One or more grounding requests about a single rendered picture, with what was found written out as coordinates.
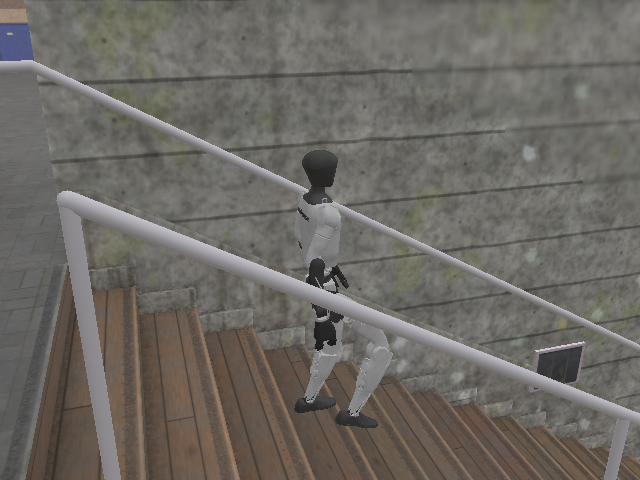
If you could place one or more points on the stairs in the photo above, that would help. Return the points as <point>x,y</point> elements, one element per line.
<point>192,406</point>

